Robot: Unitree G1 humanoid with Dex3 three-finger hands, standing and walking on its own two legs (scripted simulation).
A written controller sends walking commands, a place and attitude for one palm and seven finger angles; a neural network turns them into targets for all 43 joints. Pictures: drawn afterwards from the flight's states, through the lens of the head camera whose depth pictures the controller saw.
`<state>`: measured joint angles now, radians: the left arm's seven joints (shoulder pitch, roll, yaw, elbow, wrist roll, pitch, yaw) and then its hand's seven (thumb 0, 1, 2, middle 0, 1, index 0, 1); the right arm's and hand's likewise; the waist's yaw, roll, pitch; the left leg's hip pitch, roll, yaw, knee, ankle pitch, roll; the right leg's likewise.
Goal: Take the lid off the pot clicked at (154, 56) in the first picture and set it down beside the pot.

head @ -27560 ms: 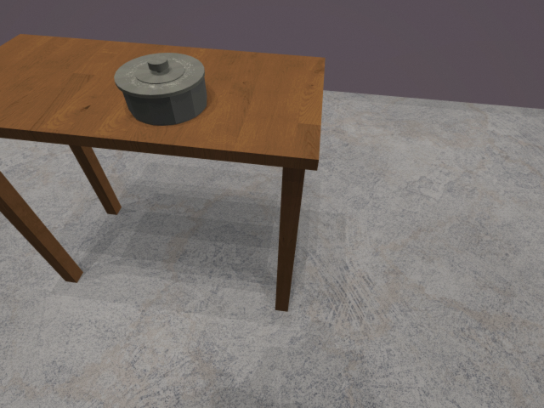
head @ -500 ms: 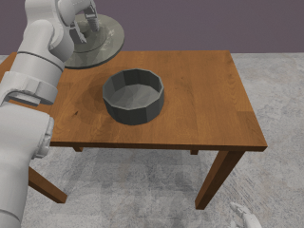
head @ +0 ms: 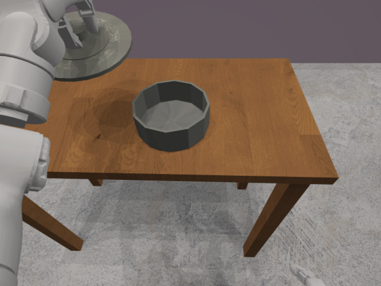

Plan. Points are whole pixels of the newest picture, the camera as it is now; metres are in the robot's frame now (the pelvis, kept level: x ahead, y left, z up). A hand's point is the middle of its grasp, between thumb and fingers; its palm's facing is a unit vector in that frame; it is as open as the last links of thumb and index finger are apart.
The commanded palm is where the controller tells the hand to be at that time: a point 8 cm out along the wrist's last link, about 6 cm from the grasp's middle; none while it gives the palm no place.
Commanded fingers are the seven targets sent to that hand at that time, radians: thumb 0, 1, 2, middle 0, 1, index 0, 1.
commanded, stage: move the lid sideways beside the pot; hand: left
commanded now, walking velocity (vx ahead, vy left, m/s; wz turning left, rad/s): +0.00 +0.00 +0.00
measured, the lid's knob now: (75, 31) +0.50 +0.21 +0.28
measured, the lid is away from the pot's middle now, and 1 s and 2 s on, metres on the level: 0.16 0.24 0.24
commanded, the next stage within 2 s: lower the lid onto the table in 0.76 s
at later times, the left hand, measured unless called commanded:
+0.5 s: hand (30, 36) +0.46 +0.27 +0.30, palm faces -0.15 -0.04 -0.99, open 7.0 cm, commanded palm +0.44 +0.26 +0.36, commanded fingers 0.00 0.75 0.90 -0.91 -0.97 -0.90 -0.98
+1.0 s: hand (29, 35) +0.48 +0.28 +0.29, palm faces -0.18 -0.10 -0.98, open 7.0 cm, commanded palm +0.46 +0.28 +0.35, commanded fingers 0.00 0.75 0.90 -0.91 -0.97 -0.90 -0.98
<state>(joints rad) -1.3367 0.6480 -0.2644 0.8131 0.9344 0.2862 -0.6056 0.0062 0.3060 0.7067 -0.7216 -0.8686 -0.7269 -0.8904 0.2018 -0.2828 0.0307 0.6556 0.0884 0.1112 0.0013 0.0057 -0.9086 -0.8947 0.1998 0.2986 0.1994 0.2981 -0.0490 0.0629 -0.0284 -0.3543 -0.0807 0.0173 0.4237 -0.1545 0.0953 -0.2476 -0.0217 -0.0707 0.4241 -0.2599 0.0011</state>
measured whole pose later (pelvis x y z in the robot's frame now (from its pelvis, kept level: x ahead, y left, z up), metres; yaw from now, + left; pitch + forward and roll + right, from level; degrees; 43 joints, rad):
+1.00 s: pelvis +0.01 +0.00 +0.00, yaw +0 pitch +7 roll -2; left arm -1.33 0.82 -0.16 0.92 0.97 0.22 -0.62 0.01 0.31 0.71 -0.72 -0.87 -0.73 -0.89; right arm 0.24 -0.30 0.02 0.66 0.10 0.14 -0.01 0.00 -0.91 -0.89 0.20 0.30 0.20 0.30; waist -0.07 0.06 -0.02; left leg -0.38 -0.07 0.01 0.44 -0.17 0.09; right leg -0.26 -0.01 -0.07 0.39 -0.25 0.00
